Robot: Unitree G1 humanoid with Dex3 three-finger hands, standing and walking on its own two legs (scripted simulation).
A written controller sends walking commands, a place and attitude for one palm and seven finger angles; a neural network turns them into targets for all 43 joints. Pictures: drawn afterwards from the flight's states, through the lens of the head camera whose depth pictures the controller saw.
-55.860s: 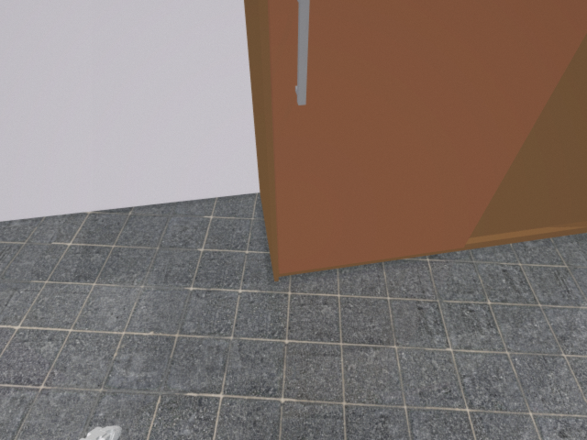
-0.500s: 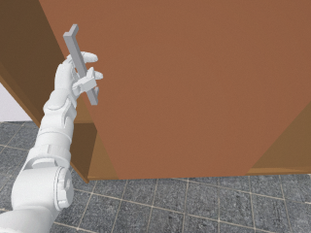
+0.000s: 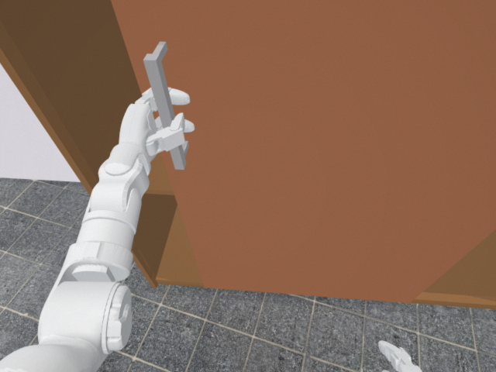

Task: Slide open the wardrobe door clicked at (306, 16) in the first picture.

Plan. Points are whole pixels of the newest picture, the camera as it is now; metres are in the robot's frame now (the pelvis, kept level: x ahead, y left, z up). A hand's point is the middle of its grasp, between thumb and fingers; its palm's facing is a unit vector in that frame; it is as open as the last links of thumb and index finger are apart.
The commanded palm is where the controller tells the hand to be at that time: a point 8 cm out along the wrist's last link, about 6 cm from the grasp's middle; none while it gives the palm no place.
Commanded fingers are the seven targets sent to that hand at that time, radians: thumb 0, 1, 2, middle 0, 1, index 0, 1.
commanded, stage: tug the door sideways, standing still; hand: left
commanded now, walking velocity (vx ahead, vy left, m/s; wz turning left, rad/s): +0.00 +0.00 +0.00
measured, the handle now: (171, 112) +0.49 +0.15 +0.16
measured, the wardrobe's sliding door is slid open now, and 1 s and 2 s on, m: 0.21 0.21 0.29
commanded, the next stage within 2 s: step sideways, sliding the door along in 0.72 s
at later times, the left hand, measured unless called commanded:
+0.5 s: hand (182, 133) +0.44 +0.13 +0.16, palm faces +0.02 -1.00 -0.05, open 5.6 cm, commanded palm +0.41 +0.12 +0.17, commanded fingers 0.00 0.90 0.90 -0.45 -1.40 -0.45 -1.40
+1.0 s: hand (181, 134) +0.44 +0.13 +0.16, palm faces +0.06 -0.99 -0.15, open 5.7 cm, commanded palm +0.42 +0.15 +0.17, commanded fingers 0.00 0.90 0.90 -0.45 -1.40 -0.45 -1.40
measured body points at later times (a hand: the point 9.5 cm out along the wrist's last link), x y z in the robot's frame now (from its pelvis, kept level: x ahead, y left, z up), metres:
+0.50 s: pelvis -0.01 +0.01 +0.00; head +0.02 +0.00 +0.44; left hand +0.43 +0.18 +0.17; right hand +0.07 -0.23 -0.13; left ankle -0.05 +0.11 -0.74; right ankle +0.00 -0.11 -0.74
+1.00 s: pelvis -0.02 +0.00 -0.01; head +0.03 -0.02 +0.44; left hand +0.44 +0.18 +0.17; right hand +0.11 -0.24 -0.13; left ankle -0.05 +0.11 -0.74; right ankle -0.01 -0.11 -0.73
